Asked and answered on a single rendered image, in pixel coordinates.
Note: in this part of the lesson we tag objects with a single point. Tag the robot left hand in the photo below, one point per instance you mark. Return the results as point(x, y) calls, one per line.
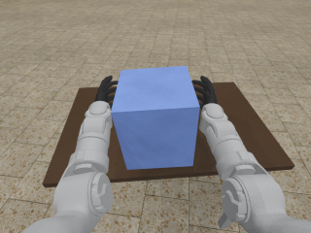
point(103, 91)

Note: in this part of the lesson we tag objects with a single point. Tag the robot right upper arm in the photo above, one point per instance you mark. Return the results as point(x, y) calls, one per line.
point(257, 203)

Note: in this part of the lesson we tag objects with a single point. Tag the table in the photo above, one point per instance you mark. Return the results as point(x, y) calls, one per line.
point(256, 138)

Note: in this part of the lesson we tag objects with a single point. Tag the right robot forearm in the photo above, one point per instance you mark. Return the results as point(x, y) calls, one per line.
point(227, 147)

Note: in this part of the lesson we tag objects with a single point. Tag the left robot forearm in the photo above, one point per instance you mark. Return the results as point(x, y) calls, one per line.
point(91, 153)

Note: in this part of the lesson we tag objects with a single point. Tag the robot right hand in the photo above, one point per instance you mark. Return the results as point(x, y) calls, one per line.
point(208, 92)

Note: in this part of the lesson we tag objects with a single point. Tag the carton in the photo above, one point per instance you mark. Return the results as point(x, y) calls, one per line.
point(155, 112)

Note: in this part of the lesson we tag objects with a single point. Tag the robot left upper arm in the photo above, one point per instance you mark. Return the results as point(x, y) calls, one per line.
point(80, 201)

